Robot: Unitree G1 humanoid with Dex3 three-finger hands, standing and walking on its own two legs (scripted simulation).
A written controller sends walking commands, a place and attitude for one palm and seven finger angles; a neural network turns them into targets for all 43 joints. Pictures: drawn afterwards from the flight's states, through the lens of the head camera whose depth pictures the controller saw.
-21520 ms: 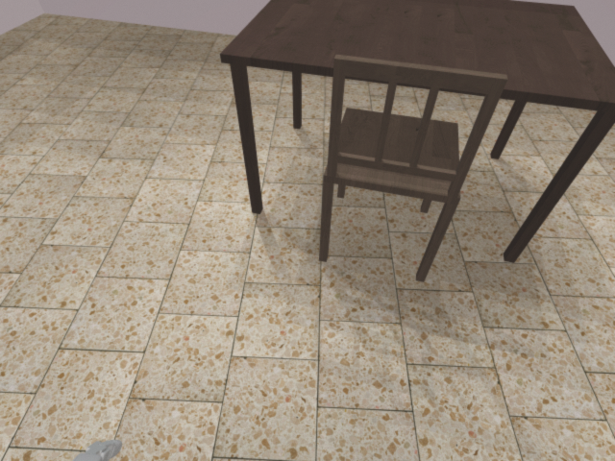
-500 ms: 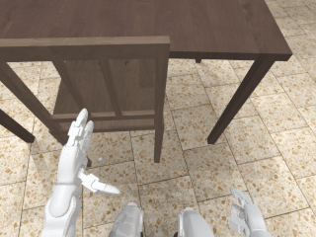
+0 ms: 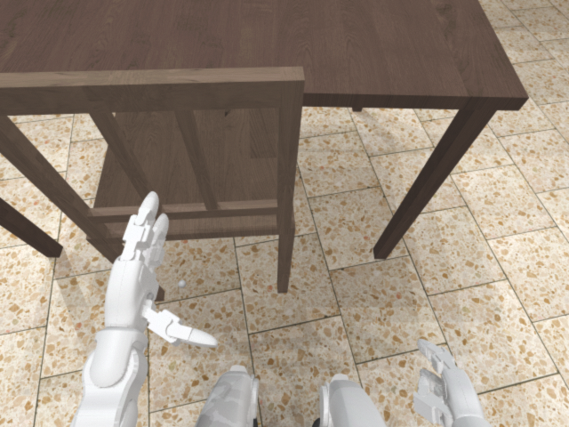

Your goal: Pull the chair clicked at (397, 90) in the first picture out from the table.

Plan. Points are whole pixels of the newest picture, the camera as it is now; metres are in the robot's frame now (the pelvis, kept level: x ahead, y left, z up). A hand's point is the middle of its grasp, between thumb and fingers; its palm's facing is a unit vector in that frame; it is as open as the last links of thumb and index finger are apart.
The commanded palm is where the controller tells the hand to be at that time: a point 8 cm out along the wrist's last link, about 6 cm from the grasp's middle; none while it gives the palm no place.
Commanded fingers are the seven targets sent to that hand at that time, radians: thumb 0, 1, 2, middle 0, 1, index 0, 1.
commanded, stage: push the fingers through the gap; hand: left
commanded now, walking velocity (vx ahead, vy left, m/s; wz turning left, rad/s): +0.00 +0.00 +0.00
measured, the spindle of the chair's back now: (132, 168) +0.48 +0.26 +0.02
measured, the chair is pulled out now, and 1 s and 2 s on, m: -0.06 -0.06 -0.06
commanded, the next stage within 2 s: hook a spindle and tug to test in 1.48 s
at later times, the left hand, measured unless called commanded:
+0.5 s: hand (191, 248) +0.34 +0.14 +0.03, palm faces +0.01 -1.00 -0.03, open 16.9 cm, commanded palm +0.32 +0.20 +0.03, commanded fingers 0.00 -0.50 0.30 -0.06 -0.08 -0.06 -0.08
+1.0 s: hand (195, 216) +0.39 +0.15 +0.03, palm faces +0.04 -1.00 -0.03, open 16.9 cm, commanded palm +0.37 +0.20 +0.03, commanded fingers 0.00 -0.50 0.30 -0.06 -0.08 -0.06 -0.08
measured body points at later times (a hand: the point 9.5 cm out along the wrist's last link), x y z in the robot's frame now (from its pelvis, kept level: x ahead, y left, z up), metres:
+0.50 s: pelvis +0.00 -0.01 +0.00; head +0.11 +0.00 +0.44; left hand +0.34 +0.20 +0.03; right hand +0.14 -0.26 -0.11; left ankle +0.02 +0.10 -0.62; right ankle +0.01 -0.12 -0.62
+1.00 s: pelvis -0.01 +0.00 +0.00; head +0.11 +0.00 +0.44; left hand +0.39 +0.20 +0.03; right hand +0.11 -0.26 -0.12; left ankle +0.02 +0.10 -0.62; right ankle +0.01 -0.12 -0.62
